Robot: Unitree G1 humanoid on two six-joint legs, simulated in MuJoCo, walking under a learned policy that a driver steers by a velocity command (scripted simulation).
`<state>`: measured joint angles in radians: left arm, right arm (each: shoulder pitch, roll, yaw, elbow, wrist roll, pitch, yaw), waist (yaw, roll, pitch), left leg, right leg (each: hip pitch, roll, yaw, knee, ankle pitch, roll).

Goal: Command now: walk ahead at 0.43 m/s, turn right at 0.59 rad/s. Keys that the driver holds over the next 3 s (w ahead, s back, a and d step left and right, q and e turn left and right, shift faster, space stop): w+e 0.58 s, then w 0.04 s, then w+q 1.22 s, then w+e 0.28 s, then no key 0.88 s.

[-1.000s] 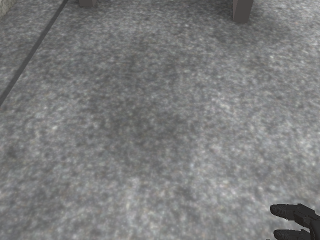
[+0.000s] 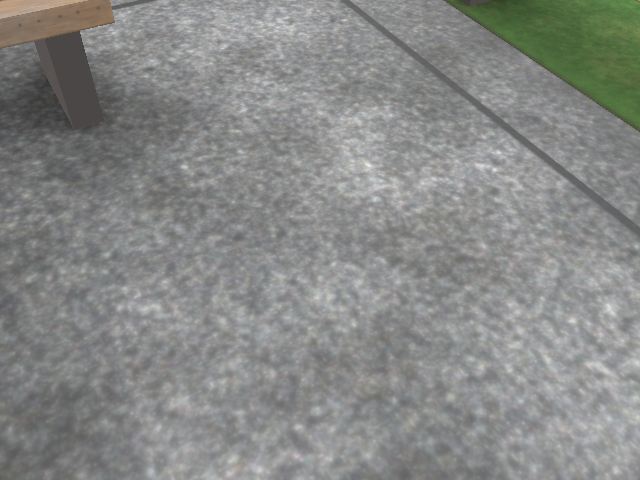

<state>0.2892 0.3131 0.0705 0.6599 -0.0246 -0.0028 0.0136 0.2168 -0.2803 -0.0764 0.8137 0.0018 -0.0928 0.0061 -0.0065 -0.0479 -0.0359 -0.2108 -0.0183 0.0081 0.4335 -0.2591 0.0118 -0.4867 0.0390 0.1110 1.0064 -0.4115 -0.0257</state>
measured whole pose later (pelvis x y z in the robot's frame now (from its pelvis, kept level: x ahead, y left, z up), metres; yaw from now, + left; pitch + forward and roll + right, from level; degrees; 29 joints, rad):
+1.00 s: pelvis +0.55 -0.13 -0.01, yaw -18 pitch +1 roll +0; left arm 0.30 0.30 0.04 0.72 0.00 -0.08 0.00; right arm 0.21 -0.30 -0.05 0.71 0.01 -0.08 0.04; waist 0.00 -0.02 0.04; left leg -0.37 -0.09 -0.01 0.50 -0.16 0.09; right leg -0.36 0.02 0.06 1.15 -0.39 -0.01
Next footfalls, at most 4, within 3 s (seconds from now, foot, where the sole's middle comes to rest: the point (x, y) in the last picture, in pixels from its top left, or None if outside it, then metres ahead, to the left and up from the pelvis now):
0.36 right None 0.32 -0.19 -0.78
0.88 left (363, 417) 0.67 -0.10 -0.78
1.36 right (460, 331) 0.90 -0.35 -0.78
1.88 left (340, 248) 1.17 -0.06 -0.78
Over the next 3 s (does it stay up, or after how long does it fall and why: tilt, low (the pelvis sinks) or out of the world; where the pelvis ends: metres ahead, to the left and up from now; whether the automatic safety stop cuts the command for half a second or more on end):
stays up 1.40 -0.08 0.00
